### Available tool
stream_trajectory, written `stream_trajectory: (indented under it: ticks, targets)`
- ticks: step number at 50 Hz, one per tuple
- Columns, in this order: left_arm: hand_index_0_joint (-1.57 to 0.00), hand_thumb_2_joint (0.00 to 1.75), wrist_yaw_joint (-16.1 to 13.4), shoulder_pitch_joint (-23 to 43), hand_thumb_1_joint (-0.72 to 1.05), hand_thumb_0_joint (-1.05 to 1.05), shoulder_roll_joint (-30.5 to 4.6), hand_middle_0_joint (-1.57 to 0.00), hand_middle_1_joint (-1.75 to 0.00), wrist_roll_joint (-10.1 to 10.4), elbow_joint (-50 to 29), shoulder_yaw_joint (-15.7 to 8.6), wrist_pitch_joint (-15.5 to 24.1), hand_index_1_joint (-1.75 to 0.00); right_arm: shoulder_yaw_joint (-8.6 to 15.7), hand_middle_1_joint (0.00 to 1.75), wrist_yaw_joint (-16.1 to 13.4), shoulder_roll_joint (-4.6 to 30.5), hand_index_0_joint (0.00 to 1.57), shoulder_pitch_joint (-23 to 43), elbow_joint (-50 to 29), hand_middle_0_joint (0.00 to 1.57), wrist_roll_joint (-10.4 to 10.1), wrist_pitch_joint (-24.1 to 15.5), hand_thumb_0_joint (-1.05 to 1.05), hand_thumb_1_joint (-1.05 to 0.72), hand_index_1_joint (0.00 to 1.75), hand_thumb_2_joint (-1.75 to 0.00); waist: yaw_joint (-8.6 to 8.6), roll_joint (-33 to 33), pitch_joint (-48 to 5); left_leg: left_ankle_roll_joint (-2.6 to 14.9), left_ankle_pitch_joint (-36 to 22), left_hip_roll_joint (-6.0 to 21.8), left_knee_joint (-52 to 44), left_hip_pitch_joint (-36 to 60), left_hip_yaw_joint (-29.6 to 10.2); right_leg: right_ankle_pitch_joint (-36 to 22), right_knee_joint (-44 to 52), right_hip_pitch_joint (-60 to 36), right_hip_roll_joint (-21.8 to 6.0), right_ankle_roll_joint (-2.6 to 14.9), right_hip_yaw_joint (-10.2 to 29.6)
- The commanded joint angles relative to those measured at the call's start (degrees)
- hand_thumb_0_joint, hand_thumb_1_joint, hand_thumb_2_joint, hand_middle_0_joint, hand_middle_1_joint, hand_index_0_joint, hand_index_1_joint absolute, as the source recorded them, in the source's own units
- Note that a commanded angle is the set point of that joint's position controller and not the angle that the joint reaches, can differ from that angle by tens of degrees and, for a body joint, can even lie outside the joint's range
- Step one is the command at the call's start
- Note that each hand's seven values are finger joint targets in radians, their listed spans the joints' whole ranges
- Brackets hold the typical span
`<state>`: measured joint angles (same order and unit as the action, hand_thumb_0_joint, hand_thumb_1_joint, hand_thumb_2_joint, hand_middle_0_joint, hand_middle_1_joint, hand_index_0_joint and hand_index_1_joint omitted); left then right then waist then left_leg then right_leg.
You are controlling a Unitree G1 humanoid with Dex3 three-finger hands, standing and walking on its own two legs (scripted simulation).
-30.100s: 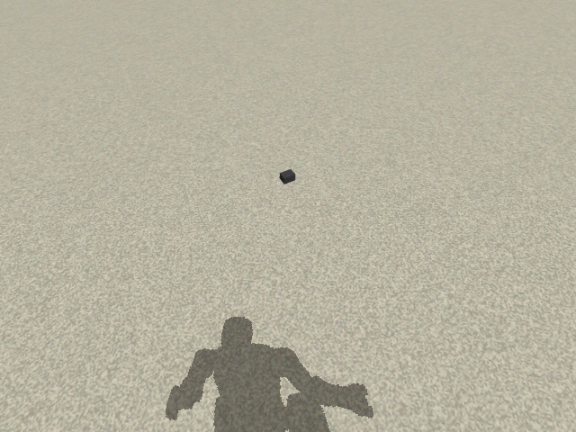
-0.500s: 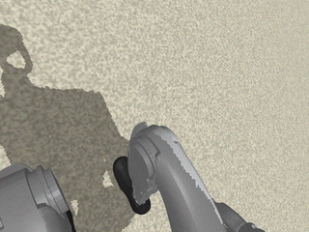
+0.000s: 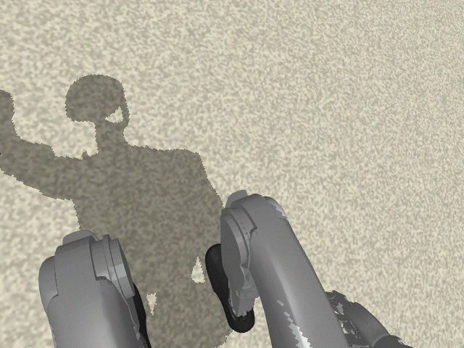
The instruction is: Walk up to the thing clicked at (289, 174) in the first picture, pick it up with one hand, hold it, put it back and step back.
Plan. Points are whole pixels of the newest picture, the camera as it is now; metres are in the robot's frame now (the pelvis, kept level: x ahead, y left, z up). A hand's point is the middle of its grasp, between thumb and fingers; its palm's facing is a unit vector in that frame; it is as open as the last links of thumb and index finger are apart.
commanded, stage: settle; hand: left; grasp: from above
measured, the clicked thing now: out of the picture +0.48 +0.35 -0.21
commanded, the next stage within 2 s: lift in 0.24 s
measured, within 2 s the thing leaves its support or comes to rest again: neither
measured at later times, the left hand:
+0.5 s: hand out of the picture +0.45 +0.35 -0.12, palm faces -0.47 -0.11 -0.88, open 7.8 cm
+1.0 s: hand out of the picture +0.39 +0.34 +0.02, palm faces -0.43 -0.13 -0.89, open 7.8 cm
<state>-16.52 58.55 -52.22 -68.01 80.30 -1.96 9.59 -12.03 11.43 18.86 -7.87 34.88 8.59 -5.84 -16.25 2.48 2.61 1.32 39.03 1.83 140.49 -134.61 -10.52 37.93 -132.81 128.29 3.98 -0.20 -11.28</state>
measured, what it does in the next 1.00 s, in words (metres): rises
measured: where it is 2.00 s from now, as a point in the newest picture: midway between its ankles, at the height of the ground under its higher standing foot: (187, 323)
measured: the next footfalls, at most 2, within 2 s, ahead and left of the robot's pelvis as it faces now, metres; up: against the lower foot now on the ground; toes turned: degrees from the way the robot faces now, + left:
none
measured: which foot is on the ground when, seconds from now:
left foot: down 0.00-1.00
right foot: down 0.00-1.00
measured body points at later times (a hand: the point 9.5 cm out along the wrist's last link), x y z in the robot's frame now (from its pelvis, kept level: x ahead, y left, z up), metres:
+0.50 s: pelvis -0.01 +0.00 +0.03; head +0.23 +0.10 +0.40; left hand +0.48 +0.35 -0.07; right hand +0.06 -0.26 -0.06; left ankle +0.07 +0.12 -0.29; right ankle +0.11 -0.10 -0.29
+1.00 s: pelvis -0.01 +0.00 +0.12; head +0.18 +0.07 +0.52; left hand +0.41 +0.35 +0.07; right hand +0.13 -0.25 +0.00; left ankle +0.07 +0.12 -0.29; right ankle +0.11 -0.10 -0.29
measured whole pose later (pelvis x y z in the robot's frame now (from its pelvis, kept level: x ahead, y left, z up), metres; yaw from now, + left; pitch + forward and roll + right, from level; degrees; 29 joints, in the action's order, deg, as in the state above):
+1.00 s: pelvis -0.01 +0.00 +0.12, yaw +7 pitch +34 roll -7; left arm -2.0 39.9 -38.5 -58.1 50.6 1.9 6.6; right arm -2.1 2.6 15.5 -10.3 35.5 0.5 3.8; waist -7.3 -2.1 -9.3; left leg 1.8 35.8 0.8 117.3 -115.8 -3.9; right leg 36.7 -113.8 111.6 2.5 -0.3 -4.7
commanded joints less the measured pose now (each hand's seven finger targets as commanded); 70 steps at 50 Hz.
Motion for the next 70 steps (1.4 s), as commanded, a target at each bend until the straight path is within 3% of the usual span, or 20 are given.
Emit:
stream_trajectory:
  ticks: [1,3,7,11,15,16,17,22,23,28,31,35,40,45,55,56,61,64,69,70]
  targets:
    - [-1.22,0.28,-0.08,17.27,0.83,0.00,-14.29,-1.22,-0.23,0.59,-11.52,-2.33,0.74,-0.22,6.35,0.30,-1.38,15.40,0.20,-13.20,0.31,0.20,-0.80,1.48,0.00,-0.90,0.30,-0.90,-0.88,-22.14,-40.76,0.05,-11.06,0.01,-13.32,26.28,4.25,-12.47,13.55,-23.47,1.89,2.38,0.46]
    - [-1.25,0.29,0.20,17.88,0.87,0.00,-15.29,-1.25,-0.21,0.23,-13.67,-3.46,0.88,-0.21,6.68,0.30,-1.87,15.59,0.20,-13.23,-0.11,0.20,-1.07,2.30,0.00,-0.90,0.30,-0.90,-0.01,-23.45,-43.03,-0.26,-11.96,-0.28,-14.19,28.02,4.07,-13.05,13.17,-22.74,1.56,2.63,-0.02]
    - [-1.24,0.28,0.93,16.92,0.85,0.00,-13.35,-1.24,-0.20,-0.23,-13.63,-2.84,0.52,-0.20,7.33,0.30,-2.76,15.09,0.20,-13.25,-0.31,0.20,-1.48,3.69,0.00,-0.90,0.30,-0.90,0.24,-23.96,-41.24,-0.46,-10.97,-0.50,-15.88,29.88,4.09,-11.60,13.76,-19.39,1.26,3.25,-0.03]
    - [-1.24,0.31,1.74,18.13,0.86,0.00,-13.23,-1.25,-0.21,-0.46,-16.02,-2.74,0.18,-0.21,7.93,0.30,-3.55,14.69,0.20,-13.91,-0.12,0.20,-1.76,4.92,0.00,-0.90,0.30,-0.90,0.75,-25.24,-43.75,-0.42,-11.41,-0.70,-17.01,31.69,4.52,-11.72,14.37,-19.72,1.03,3.33,0.45]
    - [-1.25,0.27,3.05,18.09,0.84,0.00,-11.69,-1.24,-0.24,0.08,-16.11,-1.72,-0.34,-0.23,8.41,0.30,-4.41,14.15,0.20,-14.57,0.23,0.20,-2.09,5.81,0.00,-0.91,0.30,-0.91,0.45,-24.03,-43.66,-0.20,-11.79,-0.69,-17.94,32.93,4.65,-11.99,15.38,-19.66,1.02,3.25,0.80]
    - [-1.19,0.26,3.33,18.84,0.85,0.00,-11.05,-1.16,-0.22,0.28,-17.00,-1.62,-0.35,-0.19,8.63,0.30,-4.63,14.35,0.20,-15.01,0.04,0.20,-2.21,6.10,0.00,-0.88,0.30,-0.89,0.03,-23.76,-43.76,-0.15,-11.42,-0.98,-18.16,32.32,4.76,-11.73,15.75,-19.58,0.82,3.27,0.55]
    - [-1.22,0.24,3.73,16.43,0.82,0.00,-11.34,-1.20,-0.25,0.89,-15.87,-1.97,-0.71,-0.23,8.75,0.30,-4.78,13.98,0.20,-15.03,0.17,0.20,-2.31,6.19,0.00,-0.91,0.30,-0.91,0.98,-22.95,-43.44,-0.01,-11.87,-0.99,-18.49,32.76,5.16,-12.02,16.31,-20.68,0.79,3.13,1.06]
    - [-1.21,0.24,6.36,16.57,0.84,0.00,-9.32,-1.18,-0.26,3.10,-18.24,-1.02,-1.35,-0.23,9.45,0.30,-5.47,13.21,0.20,-15.54,0.08,0.20,-3.06,6.95,0.00,-0.90,0.30,-0.91,1.54,-23.16,-43.87,0.04,-9.21,-1.26,-21.09,32.46,5.50,-9.71,17.65,-21.14,0.51,3.21,1.66]
    - [-1.21,0.24,6.83,14.97,0.84,0.00,-9.18,-1.18,-0.24,3.39,-17.98,-1.39,-1.61,-0.21,9.95,0.30,-5.76,13.85,0.20,-15.58,0.21,0.20,-3.22,7.11,0.00,-0.90,0.30,-0.91,2.49,-22.40,-43.44,-0.08,-9.69,-1.42,-21.48,33.78,5.24,-9.74,18.06,-19.53,0.27,3.53,1.47]
    - [-1.24,0.23,8.38,13.17,0.88,0.00,-10.49,-1.19,-0.26,3.57,-24.75,-3.15,-1.42,-0.21,11.12,0.30,-6.30,13.34,0.20,-15.54,-0.61,0.20,-4.39,8.05,0.00,-0.90,0.30,-0.91,4.67,-25.19,-47.36,-0.43,-11.51,-1.78,-25.18,39.15,4.74,-10.94,18.54,-20.40,-0.38,3.63,2.04]
    - [-1.24,0.29,9.28,12.18,0.87,0.00,-8.67,-1.22,-0.27,4.80,-28.06,-2.74,-1.20,-0.24,11.68,0.30,-6.49,12.61,0.20,-15.80,-0.62,0.20,-4.76,8.38,0.00,-0.90,0.30,-0.91,4.37,-23.68,-48.43,0.13,-11.88,-1.92,-25.67,39.99,5.65,-11.30,20.72,-22.41,-0.53,3.38,2.96]
    - [-1.26,0.31,10.32,9.06,0.90,0.00,-7.02,-1.23,-0.28,6.78,-31.18,-2.57,-1.25,-0.25,12.78,0.30,-6.92,11.19,0.20,-15.28,-0.79,0.20,-5.61,8.61,0.00,-0.90,0.30,-0.91,5.88,-21.71,-51.45,0.72,-9.91,-1.66,-28.88,41.64,6.03,-10.43,22.72,-25.62,-0.39,2.95,4.06]
    - [-1.25,0.28,11.16,5.06,0.90,0.00,-4.57,-1.22,-0.27,8.38,-34.24,-1.92,-1.64,-0.23,14.26,0.30,-7.92,10.43,0.20,-14.73,-0.73,0.20,-6.88,8.75,0.00,-0.90,0.30,-0.90,6.81,-18.52,-49.59,1.14,-6.13,-1.70,-33.50,42.35,5.93,-8.30,26.45,-27.65,-0.55,2.76,4.94]
    - [-1.25,0.27,11.99,2.18,0.91,0.00,-2.76,-1.20,-0.29,10.49,-39.72,-1.31,-2.36,-0.24,14.56,0.30,-9.02,9.10,0.20,-13.71,-1.70,0.20,-7.81,8.75,0.00,-0.90,0.30,-0.90,7.87,-16.15,-51.77,1.59,-8.74,-1.41,-37.23,47.66,6.17,-10.80,30.81,-34.13,-0.48,2.12,5.76]
    - [-1.23,0.24,12.78,-9.20,0.89,0.00,1.58,-1.18,-0.25,11.99,-46.31,-0.55,-6.17,-0.20,15.61,0.30,-11.56,7.67,0.20,-9.20,-2.75,0.20,-9.73,8.96,0.00,-0.89,0.30,-0.90,10.40,-15.99,-47.62,0.73,-6.81,-0.79,-52.63,61.26,4.16,-9.92,41.30,-45.30,-0.56,1.73,6.23]
    - [-1.22,0.23,12.99,-11.26,0.88,0.00,3.64,-1.17,-0.25,12.22,-45.62,0.91,-6.69,-0.20,15.31,0.30,-11.81,7.05,0.20,-8.81,-2.67,0.20,-9.80,8.94,0.00,-0.89,0.30,-0.90,10.18,-15.05,-45.62,0.65,-6.32,-0.72,-54.24,61.70,4.19,-9.52,42.84,-46.53,-0.36,1.69,6.16]
    - [-1.25,0.25,13.28,-14.67,0.89,0.00,5.88,-1.20,-0.26,13.30,-49.64,1.91,-7.95,-0.22,15.31,0.30,-13.24,5.81,0.20,-7.33,-2.03,0.20,-10.50,8.09,0.00,-0.90,0.30,-0.90,9.91,-12.17,-42.68,0.77,-5.78,-0.94,-60.54,67.34,5.43,-9.10,51.37,-54.72,-0.32,1.48,7.55]
    - [-1.26,0.25,12.67,-18.04,0.91,0.00,6.13,-1.22,-0.26,13.04,-49.54,1.44,-7.66,-0.23,14.99,0.30,-14.12,4.83,0.20,-6.78,-1.27,0.20,-10.84,6.94,0.00,-0.90,0.30,-0.90,10.45,-10.51,-39.09,0.72,-5.83,-1.28,-63.96,69.69,6.28,-8.54,56.14,-59.84,-0.30,1.50,8.57]
    - [-1.25,0.21,10.73,-19.01,0.90,0.00,10.28,-1.20,-0.26,12.42,-47.78,3.57,-7.26,-0.21,15.19,0.30,-14.98,4.30,0.20,-6.48,0.07,0.20,-11.07,5.03,0.00,-0.90,0.30,-0.90,10.32,-10.93,-32.84,0.01,-4.57,-1.03,-72.24,76.64,5.63,-7.61,63.10,-64.14,-0.31,1.54,9.26]
    - [-1.24,0.21,10.21,-18.41,0.91,0.00,9.29,-1.20,-0.26,11.91,-48.40,3.45,-7.12,-0.21,15.11,0.30,-15.05,4.19,0.20,-6.17,0.25,0.20,-11.12,4.66,0.00,-0.90,0.30,-0.90,10.70,-11.37,-32.92,-0.05,-4.53,-1.22,-73.88,78.47,5.60,-7.45,64.65,-65.99,-0.24,1.55,9.43]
